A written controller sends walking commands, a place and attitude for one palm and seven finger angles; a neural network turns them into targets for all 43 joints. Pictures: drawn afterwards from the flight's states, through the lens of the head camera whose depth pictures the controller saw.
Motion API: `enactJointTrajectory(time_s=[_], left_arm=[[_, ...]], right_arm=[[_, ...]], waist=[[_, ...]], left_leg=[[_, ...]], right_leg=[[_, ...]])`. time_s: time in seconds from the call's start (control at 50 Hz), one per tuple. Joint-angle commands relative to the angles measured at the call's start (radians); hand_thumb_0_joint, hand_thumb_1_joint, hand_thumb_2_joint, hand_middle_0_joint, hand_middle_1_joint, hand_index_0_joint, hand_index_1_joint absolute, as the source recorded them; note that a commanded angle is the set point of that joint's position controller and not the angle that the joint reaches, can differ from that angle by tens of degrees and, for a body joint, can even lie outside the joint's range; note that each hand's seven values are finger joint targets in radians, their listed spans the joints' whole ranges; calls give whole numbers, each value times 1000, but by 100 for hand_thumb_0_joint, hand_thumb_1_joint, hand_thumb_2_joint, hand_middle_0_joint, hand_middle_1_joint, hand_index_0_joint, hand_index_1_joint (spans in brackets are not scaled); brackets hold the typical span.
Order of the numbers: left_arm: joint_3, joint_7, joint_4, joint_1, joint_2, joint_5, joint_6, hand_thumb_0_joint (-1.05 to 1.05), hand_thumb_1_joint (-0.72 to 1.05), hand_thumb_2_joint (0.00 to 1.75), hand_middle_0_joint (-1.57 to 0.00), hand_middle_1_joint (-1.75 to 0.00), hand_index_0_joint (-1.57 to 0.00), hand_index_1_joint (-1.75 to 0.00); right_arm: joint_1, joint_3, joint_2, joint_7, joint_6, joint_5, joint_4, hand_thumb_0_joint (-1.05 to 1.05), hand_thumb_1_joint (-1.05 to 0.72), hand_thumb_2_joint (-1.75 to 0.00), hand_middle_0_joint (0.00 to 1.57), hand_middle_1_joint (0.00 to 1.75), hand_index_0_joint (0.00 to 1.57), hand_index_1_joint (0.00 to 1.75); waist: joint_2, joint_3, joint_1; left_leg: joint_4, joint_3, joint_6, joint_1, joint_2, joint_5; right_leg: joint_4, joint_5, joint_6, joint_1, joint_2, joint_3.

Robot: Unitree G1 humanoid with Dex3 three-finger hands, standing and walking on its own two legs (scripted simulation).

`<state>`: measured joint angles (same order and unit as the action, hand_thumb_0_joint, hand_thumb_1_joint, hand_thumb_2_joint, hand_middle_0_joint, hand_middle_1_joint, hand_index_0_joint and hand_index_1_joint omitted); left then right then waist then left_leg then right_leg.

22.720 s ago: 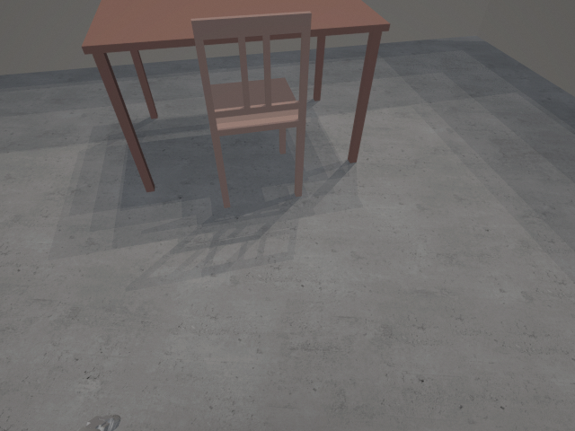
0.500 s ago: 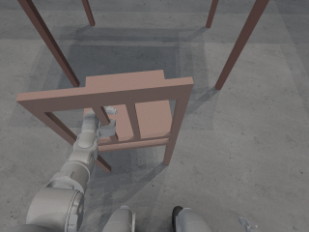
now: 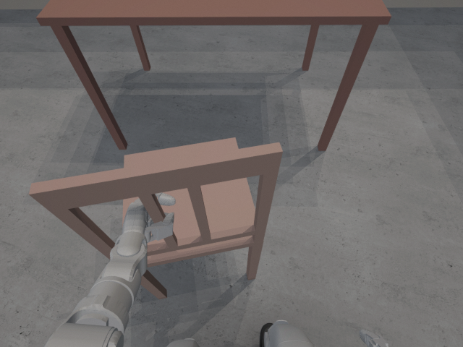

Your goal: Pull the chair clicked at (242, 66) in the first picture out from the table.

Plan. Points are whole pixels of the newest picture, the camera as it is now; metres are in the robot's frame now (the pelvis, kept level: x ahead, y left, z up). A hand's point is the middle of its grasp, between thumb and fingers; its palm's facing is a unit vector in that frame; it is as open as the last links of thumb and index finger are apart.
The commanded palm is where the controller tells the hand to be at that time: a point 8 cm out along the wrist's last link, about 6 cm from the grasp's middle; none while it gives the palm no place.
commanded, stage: stop walking, hand still on the chair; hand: left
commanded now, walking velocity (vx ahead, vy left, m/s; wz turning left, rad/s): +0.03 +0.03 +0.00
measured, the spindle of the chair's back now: (161, 221) +0.36 +0.16 -0.09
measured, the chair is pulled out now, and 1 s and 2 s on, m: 0.53 0.59 0.59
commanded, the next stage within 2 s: open the thumb and straighten the fingers in 0.76 s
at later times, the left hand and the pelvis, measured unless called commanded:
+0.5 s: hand (161, 249) +0.29 +0.14 -0.06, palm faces +0.01 -0.98 -0.17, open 5.6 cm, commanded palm +0.28 +0.19 -0.04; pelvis +0.04 +0.01 +0.02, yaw -3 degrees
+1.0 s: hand (159, 246) +0.30 +0.14 -0.06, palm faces +0.01 -0.99 -0.14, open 6.0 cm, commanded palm +0.27 +0.19 -0.04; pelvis +0.04 +0.01 +0.01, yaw -1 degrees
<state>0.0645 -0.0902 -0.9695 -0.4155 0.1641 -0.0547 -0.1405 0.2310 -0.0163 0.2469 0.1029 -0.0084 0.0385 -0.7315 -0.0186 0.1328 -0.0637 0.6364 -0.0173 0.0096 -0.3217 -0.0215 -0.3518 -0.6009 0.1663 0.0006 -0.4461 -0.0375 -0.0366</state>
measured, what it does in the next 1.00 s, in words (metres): stands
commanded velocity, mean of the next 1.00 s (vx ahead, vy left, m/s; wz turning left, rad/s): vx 0.00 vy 0.00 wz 0.00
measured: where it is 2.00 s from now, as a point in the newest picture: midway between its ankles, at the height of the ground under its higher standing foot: outside the picture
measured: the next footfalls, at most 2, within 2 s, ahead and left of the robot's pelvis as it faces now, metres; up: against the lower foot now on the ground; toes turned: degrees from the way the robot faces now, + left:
none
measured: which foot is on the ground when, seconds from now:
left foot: down 0.00-1.00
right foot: down 0.00-1.00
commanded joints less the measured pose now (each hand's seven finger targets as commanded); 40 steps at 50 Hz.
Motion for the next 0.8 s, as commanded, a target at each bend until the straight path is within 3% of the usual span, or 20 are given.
enactJointTrajectory(time_s=[0.0,0.04,0.06,0.1,0.12,0.14,0.16,0.18,0.22,0.34,0.38,0.44,0.46,0.5,0.54,0.56,0.64,0.78], left_arm=[[-9,-10,291,-222,162,27,-51,0,90,90,-50,-145,-50,-145],[-49,-11,297,-224,117,39,-41,0,90,90,-50,-145,-50,-145],[-41,-15,329,-219,134,39,-37,0,90,90,-50,-145,-50,-145],[-35,-17,301,-152,142,43,-33,0,90,90,-50,-145,-50,-145],[-38,-16,306,-141,142,41,-32,0,90,90,-50,-145,-50,-145],[-42,-15,305,-130,140,41,-32,0,90,90,-50,-145,-50,-145],[-42,-13,303,-106,147,43,-32,0,90,90,-50,-145,-50,-145],[-32,-17,298,-84,154,45,-33,0,90,90,-50,-145,-50,-145],[-32,-20,303,-50,143,47,-42,0,90,90,-50,-145,-50,-145],[-41,-23,340,49,120,55,-47,0,90,90,-50,-145,-50,-145],[-41,-26,353,88,122,55,-45,0,90,90,-50,-145,-50,-145],[-56,-24,390,117,106,56,-44,0,90,90,-50,-145,-50,-145],[-62,-24,413,129,112,52,-44,0,90,90,-50,-145,-50,-145],[-67,-24,427,158,99,54,-43,0,90,90,-50,-145,-50,-145],[-70,-23,441,175,95,55,-42,0,90,90,-50,-145,-50,-145],[-75,-24,451,184,102,51,-40,0,90,90,-50,-145,-50,-145],[-87,-23,465,206,80,52,-35,0,90,90,-50,-145,-50,-145],[-78,-28,487,228,92,50,-27,0,90,90,-50,-145,-50,-145]], right_arm=[[-21,35,129,24,-47,-7,143,0,-90,-90,20,30,20,30],[-33,25,109,15,-39,-6,150,0,-90,-90,20,30,20,30],[-29,29,113,18,-41,-4,147,0,-90,-90,20,30,20,30],[-10,38,117,17,-41,-5,145,0,-90,-90,20,30,20,30],[-10,40,114,18,-43,-5,143,0,-90,-90,20,30,20,30],[-12,37,106,18,-46,-5,141,0,-90,-90,20,30,20,30],[-6,40,110,19,-52,-7,126,0,-90,-90,20,30,20,30],[0,34,103,18,-52,-8,124,0,-90,-90,20,30,20,30],[-9,31,97,17,-52,-9,128,0,-90,-90,20,30,20,30],[-33,32,94,20,-62,-13,143,0,-90,-90,20,30,20,30],[-31,33,99,22,-63,-13,140,0,-90,-90,20,30,20,30],[-39,36,99,22,-60,-12,151,0,-90,-90,20,30,20,30],[-39,38,104,24,-61,-11,146,0,-90,-90,20,30,20,30],[-46,37,100,23,-58,-14,156,0,-90,-90,20,30,20,30],[-51,38,101,21,-54,-17,159,0,-90,-90,20,30,20,30],[-50,39,106,23,-54,-15,153,0,-90,-90,20,30,20,30],[-59,37,96,19,-42,-18,165,0,-90,-90,20,30,20,30],[-63,35,94,18,-31,-18,170,0,-90,-90,20,30,20,30]], waist=[[-101,-353,64],[-140,-333,61],[-145,-326,55],[-10,-316,53],[35,-324,46],[50,-314,42],[4,-256,40],[11,-243,45],[37,-239,50],[27,-262,52],[-25,-266,50],[19,-303,48],[-7,-300,43],[1,-310,46],[8,-306,46],[-18,-299,42],[22,-289,44],[-27,-285,47]], left_leg=[[-271,-160,-102,45,-172,73],[-286,-145,-103,-33,-178,41],[-274,-116,-94,-17,-159,55],[-198,-54,-53,23,-93,68],[-181,-22,-33,44,-63,41],[-181,-16,-26,59,-48,-7],[-212,-20,-28,74,-47,-65],[-229,-17,-32,75,-48,-96],[-234,-15,-37,82,-45,-77],[-263,-13,-37,126,-64,91],[-275,-10,-34,135,-69,140],[-261,-5,-24,162,-79,242],[-267,-11,-24,172,-82,282],[-260,-9,-20,183,-87,336],[-259,-10,-15,187,-88,357],[-265,-12,-15,191,-87,373],[-263,-8,-14,189,-83,340],[-275,-10,-16,185,-81,318]], right_leg=[[34,159,-19,257,-30,75],[15,178,-11,324,-25,64],[42,146,-10,332,-28,73],[157,73,0,329,-60,143],[195,67,14,320,-94,182],[234,138,22,286,-114,194],[278,244,19,218,-106,187],[289,313,11,196,-92,180],[299,319,7,200,-85,175],[256,75,8,256,-67,144],[231,-15,11,271,-59,129],[193,-165,19,313,-64,121],[185,-209,19,316,-62,112],[165,-266,21,327,-65,105],[160,-290,23,330,-67,103],[161,-301,25,325,-68,103],[168,-282,26,327,-70,106],[179,-249,27,330,-69,105]])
